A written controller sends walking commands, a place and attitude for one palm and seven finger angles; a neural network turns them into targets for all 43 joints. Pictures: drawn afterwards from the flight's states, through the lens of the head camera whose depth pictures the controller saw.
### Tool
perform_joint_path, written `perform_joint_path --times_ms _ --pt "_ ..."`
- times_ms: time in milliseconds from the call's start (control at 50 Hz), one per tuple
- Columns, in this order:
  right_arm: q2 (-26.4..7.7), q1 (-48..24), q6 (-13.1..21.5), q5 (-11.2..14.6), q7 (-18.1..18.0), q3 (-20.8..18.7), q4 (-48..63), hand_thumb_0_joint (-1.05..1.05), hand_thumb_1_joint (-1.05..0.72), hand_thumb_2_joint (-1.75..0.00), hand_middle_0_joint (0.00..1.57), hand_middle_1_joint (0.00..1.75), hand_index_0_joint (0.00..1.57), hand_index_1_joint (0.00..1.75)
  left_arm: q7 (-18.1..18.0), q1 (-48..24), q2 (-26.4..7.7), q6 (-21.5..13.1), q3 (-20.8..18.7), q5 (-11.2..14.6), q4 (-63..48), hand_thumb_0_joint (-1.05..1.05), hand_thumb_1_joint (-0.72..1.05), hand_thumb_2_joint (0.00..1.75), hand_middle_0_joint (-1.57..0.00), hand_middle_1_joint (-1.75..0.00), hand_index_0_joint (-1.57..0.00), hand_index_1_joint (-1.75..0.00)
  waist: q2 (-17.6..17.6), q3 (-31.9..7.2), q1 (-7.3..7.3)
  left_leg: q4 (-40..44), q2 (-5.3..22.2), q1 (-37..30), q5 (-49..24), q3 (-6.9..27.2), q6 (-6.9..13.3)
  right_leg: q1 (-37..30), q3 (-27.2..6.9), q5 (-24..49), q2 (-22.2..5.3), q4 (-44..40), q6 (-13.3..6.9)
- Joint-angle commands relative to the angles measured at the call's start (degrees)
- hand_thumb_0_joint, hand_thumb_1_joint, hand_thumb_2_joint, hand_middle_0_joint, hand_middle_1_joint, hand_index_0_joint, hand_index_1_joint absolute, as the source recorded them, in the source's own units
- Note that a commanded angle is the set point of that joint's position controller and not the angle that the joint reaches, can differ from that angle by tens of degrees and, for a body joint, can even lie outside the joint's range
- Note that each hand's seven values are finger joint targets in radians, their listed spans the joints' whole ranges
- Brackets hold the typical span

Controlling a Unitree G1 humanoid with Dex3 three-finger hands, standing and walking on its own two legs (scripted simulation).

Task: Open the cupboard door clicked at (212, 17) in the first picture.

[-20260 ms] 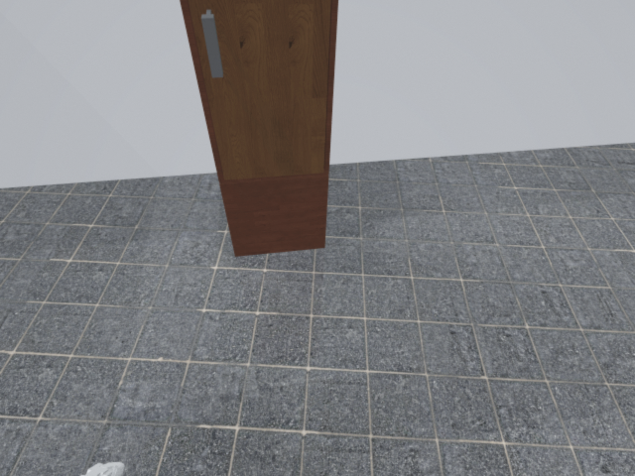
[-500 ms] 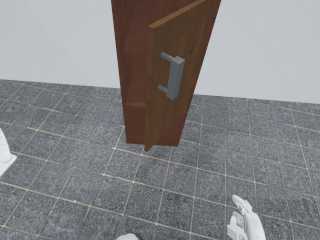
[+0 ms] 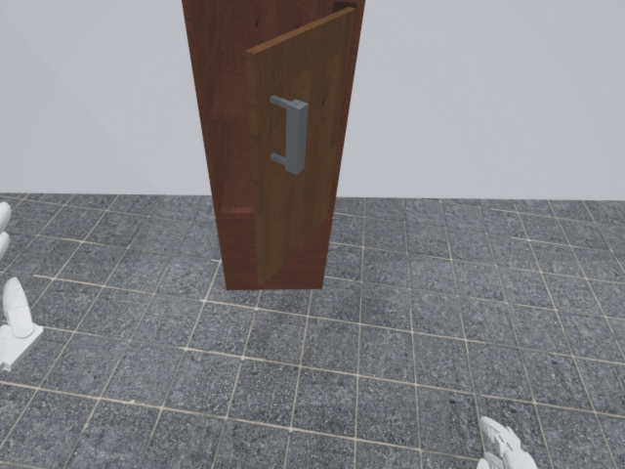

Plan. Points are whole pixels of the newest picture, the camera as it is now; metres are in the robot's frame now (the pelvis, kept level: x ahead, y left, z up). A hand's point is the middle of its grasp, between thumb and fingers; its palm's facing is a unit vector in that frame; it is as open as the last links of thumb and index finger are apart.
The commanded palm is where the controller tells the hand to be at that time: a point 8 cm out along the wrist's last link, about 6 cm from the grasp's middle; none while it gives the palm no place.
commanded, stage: stop stepping back and stand still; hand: left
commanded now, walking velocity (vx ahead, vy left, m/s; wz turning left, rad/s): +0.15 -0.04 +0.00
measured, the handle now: (285, 134) +0.65 +0.08 +0.10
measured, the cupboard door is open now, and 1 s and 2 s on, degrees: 54 54 54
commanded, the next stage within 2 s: let the arm hang, fingers relaxed in 1.00 s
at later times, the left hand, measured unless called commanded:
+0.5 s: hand out of the picture +0.14 +0.27 +0.17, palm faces +0.48 -0.76 -0.45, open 7.4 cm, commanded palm +0.07 +0.31 +0.18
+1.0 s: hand (2, 370) +0.16 +0.27 +0.17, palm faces +0.39 -0.78 -0.49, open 7.4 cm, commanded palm +0.10 +0.31 +0.18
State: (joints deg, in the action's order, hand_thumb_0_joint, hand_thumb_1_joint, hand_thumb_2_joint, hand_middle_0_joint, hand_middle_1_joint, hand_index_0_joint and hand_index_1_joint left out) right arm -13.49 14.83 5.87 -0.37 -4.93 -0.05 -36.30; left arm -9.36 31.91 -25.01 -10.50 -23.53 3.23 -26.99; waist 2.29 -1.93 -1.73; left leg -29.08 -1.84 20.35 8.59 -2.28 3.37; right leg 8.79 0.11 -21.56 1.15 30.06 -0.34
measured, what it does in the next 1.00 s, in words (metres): steps on the spot: left foot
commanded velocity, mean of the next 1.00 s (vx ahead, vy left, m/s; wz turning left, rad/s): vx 0.07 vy -0.01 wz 0.00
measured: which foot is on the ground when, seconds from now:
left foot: down 0.00-0.12, up 0.14-0.28, down 0.30-1.00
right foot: down 0.00-1.00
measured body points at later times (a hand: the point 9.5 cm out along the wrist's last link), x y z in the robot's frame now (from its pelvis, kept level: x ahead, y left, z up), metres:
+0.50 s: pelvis -0.06 +0.00 +0.00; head -0.07 +0.01 +0.45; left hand +0.10 +0.31 +0.20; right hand +0.09 -0.21 -0.09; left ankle -0.01 +0.12 -0.73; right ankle -0.06 -0.09 -0.72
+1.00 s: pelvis -0.03 +0.01 +0.01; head -0.01 +0.01 +0.46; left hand +0.14 +0.31 +0.19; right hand +0.15 -0.22 -0.07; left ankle -0.02 +0.12 -0.73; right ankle -0.05 -0.09 -0.73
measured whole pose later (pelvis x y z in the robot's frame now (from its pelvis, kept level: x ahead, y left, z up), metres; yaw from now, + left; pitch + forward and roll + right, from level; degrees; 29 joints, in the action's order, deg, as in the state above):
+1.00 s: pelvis -0.03 +0.01 +0.01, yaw +1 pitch +0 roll -1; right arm -11.6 10.3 6.1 0.4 -3.9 0.3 -33.7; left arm -8.6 33.0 -24.2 -12.4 -23.4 2.7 -27.5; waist -0.3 1.6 -0.7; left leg -28.1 1.6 15.2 13.2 -3.5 0.7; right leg 10.2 4.0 -15.5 1.7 25.4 -2.0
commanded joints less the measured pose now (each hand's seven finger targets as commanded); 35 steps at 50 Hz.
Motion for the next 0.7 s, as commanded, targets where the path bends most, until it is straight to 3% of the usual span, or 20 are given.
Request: perform_joint_path --times_ms 0,60,100,120,160,200,240,260,280,300,320,360,420,460,480,520,540,560,620,680 --pt "-6.0 -6.9 3.9 -0.1 0.0 -2.0 9.8 0.0 -0.9 -0.9 0.2 0.3 0.2 0.3 -0.9 -1.0 -9.0 -4.2 -7.2 -0.7 -12.1 0.0 0.9 0.9 -0.2 -0.3 -0.2 -0.3 -14.0 1.1 1.7 22.6 9.7 9.7 30.2 14.0 -1.6 -5.4 3.3 -3.3 1.7 -1.3 -0.8" --pt "-5.3 -6.7 3.3 -0.3 0.1 -2.7 10.0 0.0 -0.9 -0.9 0.2 0.3 0.2 0.3 -0.7 1.6 -8.9 -4.0 -7.4 -0.6 -11.2 0.0 0.9 0.9 -0.2 -0.3 -0.2 -0.3 -6.8 -1.3 1.32 10.2 4.3 3.9 23.4 6.4 -3.8 -0.1 0.0 -9.2 -1.8 -10.2 -3.3" --pt "-5.4 -5.6 2.1 -0.5 0.1 -3.5 8.5 0.0 -0.9 -0.9 0.2 0.3 0.2 0.3 -0.8 1.7 -9.3 -4.0 -7.4 -0.4 -10.7 0.0 0.9 0.9 -0.2 -0.3 -0.2 -0.3 7.2 -0.4 0.96 -15.0 0.9 -1.3 12.1 2.4 -4.1 13.9 -18.0 -21.2 -14.1 -20.4 -9.7" --pt "-6.1 -5.4 1.6 -0.5 0.3 -3.6 7.7 0.0 -0.9 -0.9 0.2 0.3 0.2 0.3 -1.0 -0.2 -7.9 -3.6 -6.4 -0.4 -10.4 0.0 0.9 0.9 -0.2 -0.3 -0.2 -0.3 8.7 1.6 1.22 -25.1 0.9 4.2 11.4 2.7 -4.1 14.5 -24.0 -21.0 -19.0 -22.0 -12.9" --pt "-5.5 -4.7 2.5 -0.7 0.3 -2.3 6.6 0.0 -0.9 -0.9 0.2 0.3 0.2 0.3 -1.2 -7.8 -8.2 -4.4 -5.2 -1.1 -9.0 0.0 0.9 0.9 -0.2 -0.3 -0.2 -0.3 4.4 3.6 0.05 -22.5 5.0 5.5 13.7 4.1 -3.1 14.0 -16.2 -13.5 -18.0 -18.1 -10.3" --pt "-4.7 -5.9 2.9 -0.4 -0.6 -1.8 6.5 0.0 -0.9 -0.9 0.2 0.3 0.2 0.3 -1.3 -11.4 -7.6 -4.4 -3.7 -2.2 -6.3 0.0 0.9 0.9 -0.2 -0.3 -0.2 -0.3 3.6 4.2 0.17 -10.1 4.6 -3.2 11.9 0.0 -2.2 16.9 -9.4 -15.9 -13.8 -15.6 -7.3" --pt "-5.7 -6.2 3.6 -0.4 -1.5 -2.2 6.4 0.0 -0.9 -0.9 0.2 0.3 0.2 0.3 -1.5 -14.0 -7.9 -4.4 -3.1 -2.3 -7.4 0.0 0.9 0.9 -0.2 -0.3 -0.2 -0.3 -2.3 6.1 0.22 -0.3 3.9 -9.3 14.4 -0.3 -1.6 19.2 -6.4 -15.6 -10.0 -10.1 -5.3" --pt "-6.4 -5.9 3.8 -0.5 -1.6 -2.3 6.9 0.0 -0.9 -0.9 0.2 0.3 0.2 0.3 -1.4 -13.1 -7.7 -4.7 -3.6 -2.1 -8.1 0.0 0.9 0.9 -0.2 -0.3 -0.2 -0.3 -8.6 6.6 0.44 5.7 7.2 -9.2 19.9 6.8 0.4 19.7 -4.8 -13.0 -6.2 -3.6 -3.6" --pt "-7.0 -5.8 4.1 -0.4 -1.4 -2.2 7.9 0.0 -0.9 -0.9 0.2 0.3 0.2 0.3 -1.5 -13.1 -7.6 -5.2 -4.3 -2.1 -10.9 0.0 0.9 0.9 -0.2 -0.3 -0.2 -0.3 -14.9 6.1 0.55 11.1 13.8 -10.1 22.2 17.5 3.3 20.7 -1.0 -7.0 -1.5 4.5 -1.3" --pt "-5.8 -5.5 4.3 -0.1 -1.0 -1.8 7.5 0.0 -0.9 -0.9 0.2 0.3 0.2 0.3 -1.5 -12.9 -8.6 -5.8 -5.5 -2.1 -12.5 0.0 0.9 0.9 -0.2 -0.3 -0.2 -0.3 -18.7 3.5 0.3 18.4 18.5 -6.5 32.7 26.0 5.1 18.0 2.8 -7.8 0.9 13.9 0.2" --pt "-4.9 -5.6 4.8 -0.5 -1.0 -1.7 7.1 0.0 -0.9 -0.9 0.2 0.3 0.2 0.3 -1.4 -13.1 -11.4 -6.2 -8.1 -2.5 -13.7 0.0 0.9 0.9 -0.2 -0.3 -0.2 -0.3 -18.9 2.6 0.22 23.3 20.3 -1.9 39.8 30.4 6.2 16.5 0.9 -8.3 0.5 22.8 0.2" --pt "-3.9 -6.4 5.6 -0.7 0.0 -1.8 7.2 0.0 -0.9 -0.9 0.2 0.3 0.2 0.3 -1.3 -8.0 -9.0 -5.8 -6.9 -2.5 -13.7 0.0 0.9 0.9 -0.2 -0.3 -0.2 -0.3 -13.2 2.4 0.94 20.9 19.6 -0.2 31.7 25.3 7.3 14.0 -0.6 -5.7 -1.8 22.6 -0.3" --pt "-4.6 -6.6 5.8 -0.5 0.8 -1.8 7.2 0.0 -0.9 -0.9 0.2 0.3 0.2 0.3 -1.3 -2.6 -7.1 -4.6 -6.0 -1.9 -13.4 0.0 0.9 0.9 -0.2 -0.3 -0.2 -0.3 -14.3 1.0 1.58 18.1 14.7 2.8 25.0 12.3 3.5 3.3 5.0 -3.7 -0.1 8.9 -0.1" --pt "-4.8 -6.3 4.7 -0.4 0.7 -1.7 7.5 0.0 -0.9 -0.9 0.2 0.3 0.2 0.3 -1.2 -1.3 -7.2 -4.2 -6.0 -2.0 -11.4 0.0 0.9 0.9 -0.2 -0.3 -0.2 -0.3 -11.7 1.0 1.45 13.7 12.0 6.9 25.1 8.2 1.2 -4.4 5.6 -0.6 0.1 -2.1 -0.5" --pt "-4.7 -6.3 4.0 -0.4 0.7 -1.8 7.7 0.0 -0.9 -0.9 0.2 0.3 0.2 0.3 -1.1 -1.6 -7.4 -4.0 -6.1 -2.1 -10.3 0.0 0.9 0.9 -0.2 -0.3 -0.2 -0.3 -7.6 1.6 1.21 8.1 9.1 7.7 22.3 5.3 -0.4 -4.8 1.8 -0.3 -1.7 -7.9 -1.5" --pt "-4.3 -6.1 2.8 -0.5 0.7 -2.1 8.1 0.0 -0.9 -0.9 0.2 0.3 0.2 0.3 -0.9 -2.5 -9.2 -3.4 -7.5 -1.5 -7.8 0.0 0.9 0.9 -0.2 -0.3 -0.2 -0.3 4.1 1.9 1.02 -11.2 3.3 7.9 14.9 0.9 -3.1 3.3 -20.5 -9.5 -15.3 -19.1 -8.0" --pt "-3.9 -6.0 2.9 -0.1 0.9 -2.2 7.2 0.0 -0.9 -0.9 0.2 0.3 0.2 0.3 -0.9 -4.5 -8.5 -3.2 -6.5 -1.1 -7.6 0.0 0.9 0.9 -0.2 -0.3 -0.2 -0.3 7.9 1.8 1.35 -18.6 2.9 7.4 14.8 1.6 -3.4 5.3 -24.2 -9.3 -18.4 -20.4 -9.5" --pt "-4.3 -5.4 2.9 0.2 0.9 -2.4 7.0 0.0 -0.9 -0.9 0.2 0.3 0.2 0.3 -1.0 -3.6 -7.7 -3.3 -6.2 -0.9 -6.7 0.0 0.9 0.9 -0.2 -0.3 -0.2 -0.3 7.4 1.7 0.87 -22.0 3.3 8.6 13.3 2.7 -3.5 3.1 -21.3 -0.3 -18.0 -18.4 -9.6" --pt "-3.5 -7.4 3.2 0.5 0.3 -1.4 7.4 0.0 -0.9 -0.9 0.2 0.3 0.2 0.3 -1.0 -4.7 -8.7 -4.7 -7.1 -1.3 -7.4 0.0 0.9 0.9 -0.2 -0.3 -0.2 -0.3 3.3 -0.7 1.43 -11.5 4.3 4.4 11.9 1.1 -3.3 -2.7 -9.7 27.6 -15.0 -10.0 -7.7" --pt "-4.1 -7.1 3.5 0.2 0.1 -1.5 7.9 0.0 -0.9 -0.9 0.2 0.3 0.2 0.3 -1.1 -4.8 -8.1 -5.1 -6.3 -1.1 -10.6 0.0 0.9 0.9 -0.2 -0.3 -0.2 -0.3 0.0 -1.6 1.47 3.0 3.7 -7.0 -0.9 0.4 -2.5 -0.4 -5.1 25.8 -10.5 -7.2 -3.4"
